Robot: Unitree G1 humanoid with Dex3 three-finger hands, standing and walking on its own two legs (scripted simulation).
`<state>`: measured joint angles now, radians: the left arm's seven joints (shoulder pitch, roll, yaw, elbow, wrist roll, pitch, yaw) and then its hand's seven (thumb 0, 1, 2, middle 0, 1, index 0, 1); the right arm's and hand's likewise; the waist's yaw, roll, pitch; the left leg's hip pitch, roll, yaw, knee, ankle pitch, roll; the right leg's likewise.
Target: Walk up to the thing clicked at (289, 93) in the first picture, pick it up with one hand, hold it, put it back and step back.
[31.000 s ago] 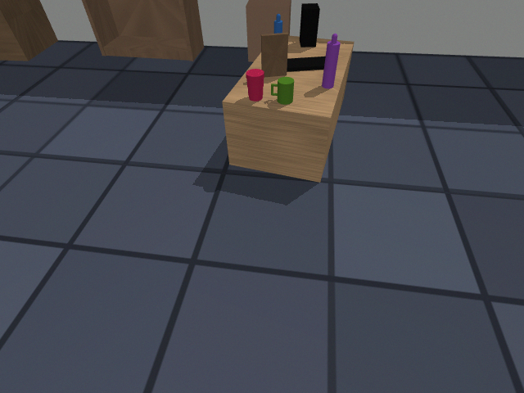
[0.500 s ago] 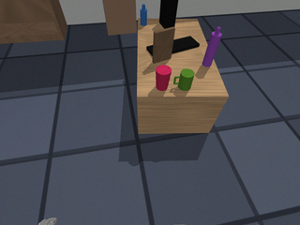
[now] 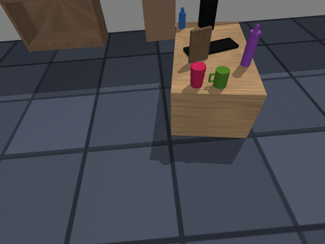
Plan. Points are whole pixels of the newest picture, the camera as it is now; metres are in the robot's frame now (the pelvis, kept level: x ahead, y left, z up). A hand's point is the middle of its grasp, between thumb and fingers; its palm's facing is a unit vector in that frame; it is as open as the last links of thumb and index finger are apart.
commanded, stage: step back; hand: right
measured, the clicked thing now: (218, 77) +1.08 -0.26 -0.27
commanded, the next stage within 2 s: stand in 1.12 s
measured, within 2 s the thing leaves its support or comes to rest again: neither
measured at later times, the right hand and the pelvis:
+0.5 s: hand out of the picture +0.10 -0.25 -0.14, palm faces -0.04 +0.93 -0.36, open 7.4 cm; pelvis +0.02 +0.01 +0.01, yaw -1 degrees
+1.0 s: hand out of the picture +0.17 -0.22 -0.13, palm faces +0.05 +0.94 -0.33, open 7.4 cm; pelvis +0.05 +0.04 +0.02, yaw -4 degrees
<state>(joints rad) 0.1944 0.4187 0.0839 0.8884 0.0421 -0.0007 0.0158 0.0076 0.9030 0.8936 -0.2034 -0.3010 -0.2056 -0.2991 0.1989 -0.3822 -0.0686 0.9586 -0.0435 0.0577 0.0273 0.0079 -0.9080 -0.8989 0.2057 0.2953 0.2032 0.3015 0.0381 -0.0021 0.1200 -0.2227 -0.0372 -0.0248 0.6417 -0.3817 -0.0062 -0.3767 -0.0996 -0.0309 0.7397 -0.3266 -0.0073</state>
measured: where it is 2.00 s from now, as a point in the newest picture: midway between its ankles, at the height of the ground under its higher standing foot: outside the picture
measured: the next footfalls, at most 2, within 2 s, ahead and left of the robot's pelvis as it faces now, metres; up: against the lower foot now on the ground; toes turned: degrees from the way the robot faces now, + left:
left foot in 0.52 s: +0.10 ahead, +0.16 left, +0.00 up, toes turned -1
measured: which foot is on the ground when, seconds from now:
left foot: down 0.00-0.26, up 0.28-0.50, down 0.52-1.00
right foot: down 0.00-1.00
